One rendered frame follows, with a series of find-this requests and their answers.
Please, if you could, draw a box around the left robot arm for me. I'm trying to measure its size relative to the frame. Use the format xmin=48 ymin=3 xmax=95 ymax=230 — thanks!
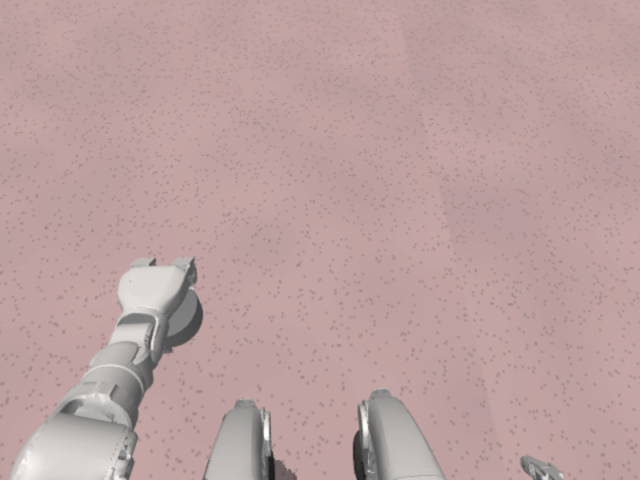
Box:
xmin=9 ymin=308 xmax=169 ymax=480

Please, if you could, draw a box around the left robot hand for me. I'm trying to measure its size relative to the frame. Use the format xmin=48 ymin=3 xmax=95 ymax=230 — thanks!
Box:
xmin=117 ymin=257 xmax=197 ymax=354

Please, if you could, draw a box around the right robot hand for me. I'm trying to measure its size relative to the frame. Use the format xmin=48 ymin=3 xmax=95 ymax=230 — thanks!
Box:
xmin=520 ymin=456 xmax=564 ymax=480

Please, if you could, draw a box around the tin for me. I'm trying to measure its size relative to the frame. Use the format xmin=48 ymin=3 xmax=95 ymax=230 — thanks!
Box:
xmin=167 ymin=284 xmax=203 ymax=347

